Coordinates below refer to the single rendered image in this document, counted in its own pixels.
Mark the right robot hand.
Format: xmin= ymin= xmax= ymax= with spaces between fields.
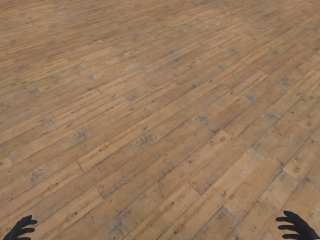
xmin=276 ymin=210 xmax=320 ymax=240

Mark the left robot hand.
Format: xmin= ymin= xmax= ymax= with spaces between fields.
xmin=3 ymin=215 xmax=38 ymax=240

